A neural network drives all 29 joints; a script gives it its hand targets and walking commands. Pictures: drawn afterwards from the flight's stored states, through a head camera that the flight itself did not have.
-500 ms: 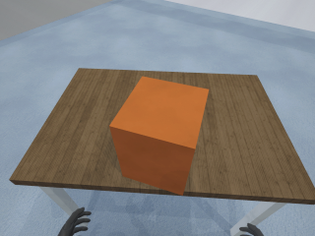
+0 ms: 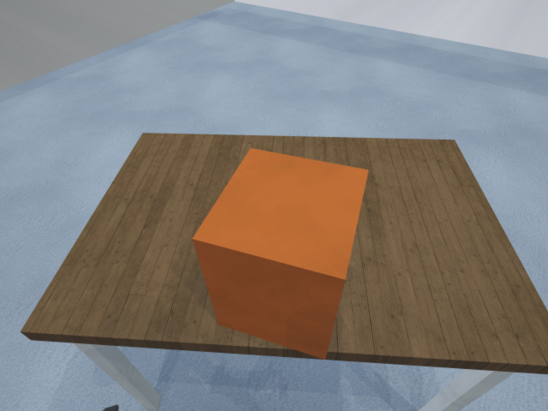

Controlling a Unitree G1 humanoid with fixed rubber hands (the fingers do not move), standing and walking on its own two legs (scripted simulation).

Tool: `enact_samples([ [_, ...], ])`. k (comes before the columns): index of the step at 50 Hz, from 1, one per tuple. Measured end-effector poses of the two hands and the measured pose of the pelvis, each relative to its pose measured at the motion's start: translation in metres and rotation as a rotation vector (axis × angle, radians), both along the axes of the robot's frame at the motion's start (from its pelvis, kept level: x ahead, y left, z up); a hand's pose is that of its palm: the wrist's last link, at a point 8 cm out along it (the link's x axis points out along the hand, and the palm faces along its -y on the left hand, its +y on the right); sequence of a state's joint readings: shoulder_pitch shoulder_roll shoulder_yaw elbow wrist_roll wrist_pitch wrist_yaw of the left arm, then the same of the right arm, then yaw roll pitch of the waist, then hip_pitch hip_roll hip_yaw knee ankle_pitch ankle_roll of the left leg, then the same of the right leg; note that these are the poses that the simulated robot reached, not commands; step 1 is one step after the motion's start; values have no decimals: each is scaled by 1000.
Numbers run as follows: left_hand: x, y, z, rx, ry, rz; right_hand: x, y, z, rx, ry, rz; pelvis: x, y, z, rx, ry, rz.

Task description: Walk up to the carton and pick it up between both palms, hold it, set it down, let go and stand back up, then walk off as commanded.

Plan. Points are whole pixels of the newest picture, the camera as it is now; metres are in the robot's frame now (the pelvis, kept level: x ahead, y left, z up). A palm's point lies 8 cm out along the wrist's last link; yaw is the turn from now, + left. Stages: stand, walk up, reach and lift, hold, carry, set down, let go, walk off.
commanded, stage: stand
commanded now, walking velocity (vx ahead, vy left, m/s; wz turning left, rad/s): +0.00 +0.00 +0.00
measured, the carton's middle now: (287, 253) +0.39 +0.00 +0.01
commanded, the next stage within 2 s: walk off in 0.38 s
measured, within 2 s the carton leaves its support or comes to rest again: neither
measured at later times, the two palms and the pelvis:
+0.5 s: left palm out of the picture +0.06 +0.31 -0.10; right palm out of the picture +0.05 -0.28 -0.12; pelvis -0.02 +0.01 +0.01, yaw +0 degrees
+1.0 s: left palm out of the picture -0.03 +0.30 -0.13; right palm out of the picture -0.02 -0.32 -0.17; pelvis -0.13 -0.01 -0.04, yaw -1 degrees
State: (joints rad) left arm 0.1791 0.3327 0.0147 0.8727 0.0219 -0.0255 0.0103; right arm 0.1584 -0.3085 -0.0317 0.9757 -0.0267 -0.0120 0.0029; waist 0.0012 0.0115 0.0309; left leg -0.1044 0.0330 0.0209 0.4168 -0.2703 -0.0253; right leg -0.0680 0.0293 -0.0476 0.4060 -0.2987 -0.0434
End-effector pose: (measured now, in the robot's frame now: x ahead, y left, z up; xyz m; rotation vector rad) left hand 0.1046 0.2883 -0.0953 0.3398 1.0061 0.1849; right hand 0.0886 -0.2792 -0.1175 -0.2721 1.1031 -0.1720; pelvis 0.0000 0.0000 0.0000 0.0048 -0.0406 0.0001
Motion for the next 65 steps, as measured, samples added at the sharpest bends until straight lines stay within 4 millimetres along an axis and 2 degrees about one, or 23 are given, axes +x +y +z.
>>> enact_samples([
  [12,-25,9,-8,-3,86,16,-18,1,1,-11,46,-22,-10,6,4,-2,-14,-3],
  [32,-50,22,-10,-4,124,30,-48,5,3,-20,85,-40,-32,16,5,-5,-8,-4],
  [37,-61,33,-17,37,141,17,-57,-2,-4,-46,67,-49,-57,18,-5,-2,0,-16],
  [43,-83,40,-29,94,192,-7,-88,-17,-22,-75,94,-29,-93,10,-23,14,-8,3],
  [46,-100,32,-30,107,201,-7,-103,-27,-35,-75,117,-9,-111,1,-29,12,0,10],
  [50,-137,13,-31,124,224,-13,-109,-42,-55,-56,89,-4,-134,-12,-39,-8,-19,-11],
  [53,-168,0,-26,129,268,-27,-114,-45,-59,-35,58,-27,-146,-16,-37,2,-39,-23],
  [55,-181,-4,-20,137,275,-19,-121,-44,-58,-21,53,-37,-151,-18,-33,18,-40,-29],
  [58,-188,-5,-10,145,230,7,-137,-44,-54,-15,62,-37,-159,-19,-29,26,-28,-15],
  [65,-184,3,2,154,14,35,-170,-48,-43,-59,76,16,-191,-18,-30,24,-27,34],
])
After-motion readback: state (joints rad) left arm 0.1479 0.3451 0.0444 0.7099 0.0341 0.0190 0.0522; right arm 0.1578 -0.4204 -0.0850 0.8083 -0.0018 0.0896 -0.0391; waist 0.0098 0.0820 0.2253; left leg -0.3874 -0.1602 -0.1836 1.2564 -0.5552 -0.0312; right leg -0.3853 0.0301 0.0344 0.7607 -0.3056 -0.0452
